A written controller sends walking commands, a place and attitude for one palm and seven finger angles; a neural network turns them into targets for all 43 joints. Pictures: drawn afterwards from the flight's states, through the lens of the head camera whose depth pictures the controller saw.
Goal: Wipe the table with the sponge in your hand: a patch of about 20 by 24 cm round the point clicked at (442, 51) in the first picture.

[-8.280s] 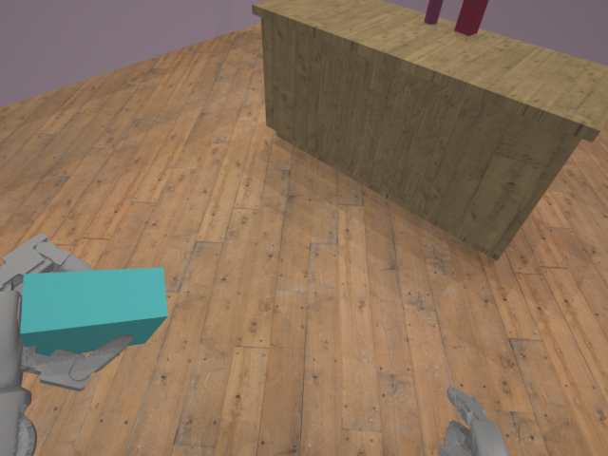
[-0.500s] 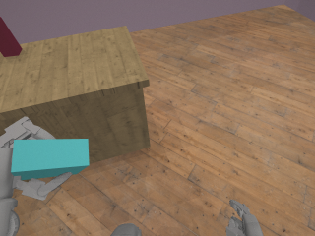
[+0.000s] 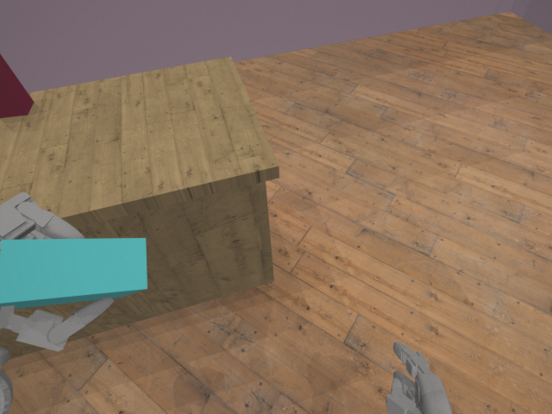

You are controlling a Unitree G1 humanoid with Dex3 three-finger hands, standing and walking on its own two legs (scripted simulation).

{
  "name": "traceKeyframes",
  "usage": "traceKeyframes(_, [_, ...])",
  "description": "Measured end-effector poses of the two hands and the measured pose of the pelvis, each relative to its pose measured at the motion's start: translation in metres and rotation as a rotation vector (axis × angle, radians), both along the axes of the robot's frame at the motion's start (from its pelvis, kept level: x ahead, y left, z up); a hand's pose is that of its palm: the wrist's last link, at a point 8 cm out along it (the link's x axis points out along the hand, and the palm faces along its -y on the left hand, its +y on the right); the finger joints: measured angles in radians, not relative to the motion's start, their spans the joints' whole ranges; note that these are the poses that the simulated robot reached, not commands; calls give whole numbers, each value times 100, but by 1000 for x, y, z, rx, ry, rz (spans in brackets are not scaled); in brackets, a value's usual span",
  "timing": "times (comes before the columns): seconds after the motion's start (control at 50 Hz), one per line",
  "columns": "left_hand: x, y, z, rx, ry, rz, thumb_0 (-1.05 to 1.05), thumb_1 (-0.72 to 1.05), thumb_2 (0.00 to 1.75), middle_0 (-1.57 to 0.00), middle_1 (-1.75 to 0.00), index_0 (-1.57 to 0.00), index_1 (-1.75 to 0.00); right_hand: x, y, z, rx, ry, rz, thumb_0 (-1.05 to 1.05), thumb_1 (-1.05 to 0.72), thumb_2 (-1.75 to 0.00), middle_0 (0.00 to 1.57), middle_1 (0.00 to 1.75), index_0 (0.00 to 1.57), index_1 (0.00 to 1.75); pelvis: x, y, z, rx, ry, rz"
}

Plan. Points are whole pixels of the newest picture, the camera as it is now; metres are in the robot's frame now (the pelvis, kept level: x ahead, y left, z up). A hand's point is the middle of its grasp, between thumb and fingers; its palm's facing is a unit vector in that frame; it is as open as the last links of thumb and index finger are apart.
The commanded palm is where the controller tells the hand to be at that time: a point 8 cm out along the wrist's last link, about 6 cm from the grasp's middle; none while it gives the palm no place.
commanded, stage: take the last steps up to it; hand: left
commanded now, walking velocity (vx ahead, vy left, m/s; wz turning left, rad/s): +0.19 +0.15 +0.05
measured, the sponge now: (92, 273) +0.23 +0.20 +0.17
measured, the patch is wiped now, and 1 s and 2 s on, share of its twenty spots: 0.00 0.00 0.00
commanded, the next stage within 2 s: come to a stop and stand still in 0.26 s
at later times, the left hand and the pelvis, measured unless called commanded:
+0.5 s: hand (20, 189) +0.32 +0.31 +0.19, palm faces +0.38 -0.79 -0.48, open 9.5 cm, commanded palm +0.25 +0.34 +0.19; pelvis +0.09 +0.06 +0.01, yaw +0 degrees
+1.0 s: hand (64, 218) +0.29 +0.25 +0.18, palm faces +0.35 -0.84 -0.42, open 9.5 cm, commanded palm +0.23 +0.30 +0.19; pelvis +0.07 +0.02 +0.01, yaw -1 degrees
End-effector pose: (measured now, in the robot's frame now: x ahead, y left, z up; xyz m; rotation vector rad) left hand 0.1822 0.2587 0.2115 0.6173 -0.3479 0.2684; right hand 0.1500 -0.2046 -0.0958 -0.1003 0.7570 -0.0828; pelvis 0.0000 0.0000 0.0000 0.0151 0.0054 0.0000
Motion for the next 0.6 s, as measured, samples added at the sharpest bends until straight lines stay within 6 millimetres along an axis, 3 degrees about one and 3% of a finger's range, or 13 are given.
traceKeyframes(0.1, [17,13,-1,-2,38,53,-1,-44,100,-81,-134,-81,-134,16,-7,-11,-5,107,12,1,-91,-90,20,30,21,30,21,3,6,17,6,9])
traceKeyframes(0.18, [32,33,-14,-24,132,123,-1,-44,100,-81,-134,-81,-134,29,-14,-1,-45,141,3,1,-91,-90,20,30,21,30,36,10,17,35,22,5])
traceKeyframes(0.3, [57,43,-22,-72,130,71,-1,-44,100,-81,-134,-81,-134,57,-14,16,-145,121,-1,1,-91,-90,20,30,20,30,58,33,18,38,11,12])
traceKeyframes(0.4, [82,63,-8,-19,-34,-35,-1,-44,100,-81,-134,-81,-134,88,6,23,-184,27,-60,1,-91,-90,20,30,20,30,78,60,-1,20,-9,-2])
traceKeyframes(0.5, [100,90,-3,-23,-53,10,-1,-44,100,-81,-134,-81,-134,104,46,32,-104,-10,-28,1,-91,-90,19,30,20,30,86,65,6,3,-5,-8])
traceKeyframes(0.6, [96,83,-6,-86,11,26,-1,-44,100,-81,-134,-81,-134,106,71,33,-33,-26,36,1,-91,-90,20,30,20,30,91,63,12,-12,2,-20])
